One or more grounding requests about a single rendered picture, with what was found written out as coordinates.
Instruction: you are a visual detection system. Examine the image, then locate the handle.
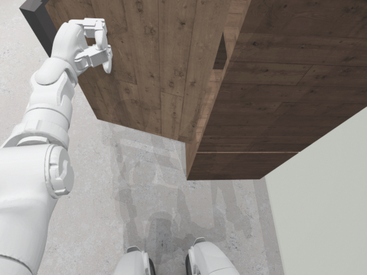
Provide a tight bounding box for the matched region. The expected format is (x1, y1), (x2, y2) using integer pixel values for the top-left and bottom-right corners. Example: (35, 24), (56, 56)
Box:
(19, 0), (57, 58)

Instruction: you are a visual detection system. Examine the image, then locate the left robot hand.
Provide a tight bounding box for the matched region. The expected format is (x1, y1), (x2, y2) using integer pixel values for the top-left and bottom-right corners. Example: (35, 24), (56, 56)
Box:
(51, 18), (113, 77)

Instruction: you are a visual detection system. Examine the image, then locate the left robot forearm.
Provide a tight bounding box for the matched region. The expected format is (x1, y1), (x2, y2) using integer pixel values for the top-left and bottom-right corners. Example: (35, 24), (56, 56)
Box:
(0, 57), (78, 151)

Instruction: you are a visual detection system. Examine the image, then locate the robot right thigh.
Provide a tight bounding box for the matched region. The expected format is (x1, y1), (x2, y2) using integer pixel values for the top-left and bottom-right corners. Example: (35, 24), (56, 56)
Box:
(189, 241), (240, 275)

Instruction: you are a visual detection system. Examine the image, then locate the robot thigh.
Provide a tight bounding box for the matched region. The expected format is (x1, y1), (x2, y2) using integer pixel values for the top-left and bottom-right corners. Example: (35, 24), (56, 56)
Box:
(189, 241), (240, 275)
(113, 251), (151, 275)

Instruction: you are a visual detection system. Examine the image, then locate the robot left upper arm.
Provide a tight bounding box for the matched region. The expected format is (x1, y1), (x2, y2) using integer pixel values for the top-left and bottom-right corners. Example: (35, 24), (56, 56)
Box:
(0, 144), (75, 275)

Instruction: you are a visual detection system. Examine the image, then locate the cupboard door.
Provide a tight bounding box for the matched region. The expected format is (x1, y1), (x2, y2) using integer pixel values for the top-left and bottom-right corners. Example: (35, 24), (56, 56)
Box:
(45, 0), (232, 144)

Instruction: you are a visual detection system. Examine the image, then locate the robot left thigh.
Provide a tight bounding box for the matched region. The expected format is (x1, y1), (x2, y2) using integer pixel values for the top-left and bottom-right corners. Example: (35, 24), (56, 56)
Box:
(113, 251), (151, 275)

